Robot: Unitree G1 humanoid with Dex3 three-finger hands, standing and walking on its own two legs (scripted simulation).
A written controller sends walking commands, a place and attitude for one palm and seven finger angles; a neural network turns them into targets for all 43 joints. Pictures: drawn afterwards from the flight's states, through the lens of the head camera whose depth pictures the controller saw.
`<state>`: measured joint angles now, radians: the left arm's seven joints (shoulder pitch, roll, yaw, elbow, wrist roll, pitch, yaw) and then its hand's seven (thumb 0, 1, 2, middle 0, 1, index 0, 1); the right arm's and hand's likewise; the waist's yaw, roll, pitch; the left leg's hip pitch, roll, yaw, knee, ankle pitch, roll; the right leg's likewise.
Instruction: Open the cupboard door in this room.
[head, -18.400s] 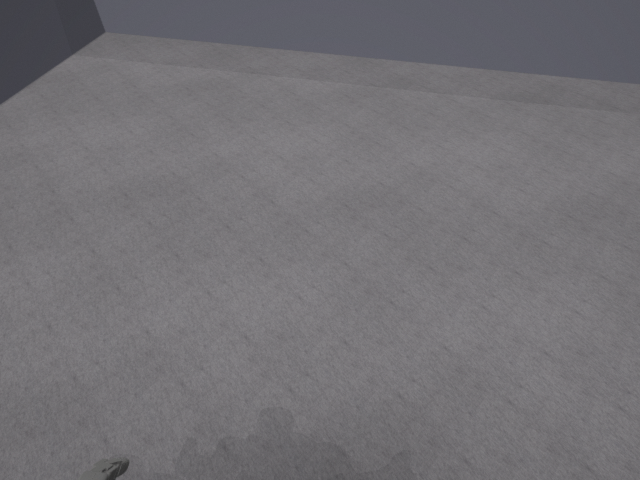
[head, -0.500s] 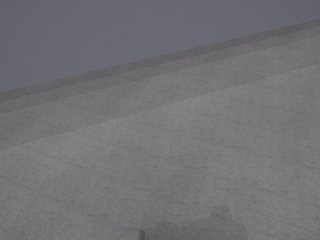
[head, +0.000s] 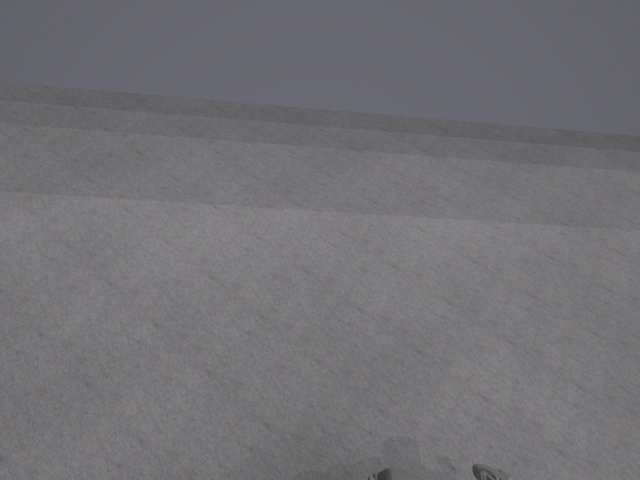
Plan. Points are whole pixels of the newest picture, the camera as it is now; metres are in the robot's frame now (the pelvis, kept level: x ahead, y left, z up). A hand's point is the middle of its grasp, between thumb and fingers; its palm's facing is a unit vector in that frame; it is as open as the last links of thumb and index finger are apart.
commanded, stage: turn or walk to find it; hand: left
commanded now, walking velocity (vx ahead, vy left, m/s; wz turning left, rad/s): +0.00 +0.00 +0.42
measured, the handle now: out of the picture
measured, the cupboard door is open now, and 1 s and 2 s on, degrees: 0 0 0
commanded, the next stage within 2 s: none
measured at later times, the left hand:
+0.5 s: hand out of the picture +0.06 +0.15 -0.15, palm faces +0.18 -0.95 -0.26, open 7.4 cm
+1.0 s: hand out of the picture -0.15 +0.19 -0.19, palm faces +0.47 -0.85 -0.25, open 7.4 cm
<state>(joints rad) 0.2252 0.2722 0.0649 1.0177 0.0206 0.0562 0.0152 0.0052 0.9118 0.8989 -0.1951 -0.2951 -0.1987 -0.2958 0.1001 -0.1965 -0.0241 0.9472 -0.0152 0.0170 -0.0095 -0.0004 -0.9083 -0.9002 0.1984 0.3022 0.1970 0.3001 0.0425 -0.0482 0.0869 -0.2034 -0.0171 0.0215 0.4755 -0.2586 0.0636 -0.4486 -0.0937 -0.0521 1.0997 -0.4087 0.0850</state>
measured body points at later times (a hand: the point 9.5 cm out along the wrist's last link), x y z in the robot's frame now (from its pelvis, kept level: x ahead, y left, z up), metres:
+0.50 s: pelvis -0.03 -0.05 -0.01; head +0.01 -0.07 +0.44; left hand +0.05 +0.20 -0.13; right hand +0.02 -0.30 -0.17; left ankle -0.03 +0.07 -0.70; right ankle -0.02 -0.16 -0.74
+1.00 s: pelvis -0.06 -0.01 -0.01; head -0.04 +0.03 +0.44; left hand -0.17 +0.24 -0.17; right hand +0.16 -0.19 -0.13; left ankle -0.11 +0.08 -0.74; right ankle -0.03 -0.16 -0.68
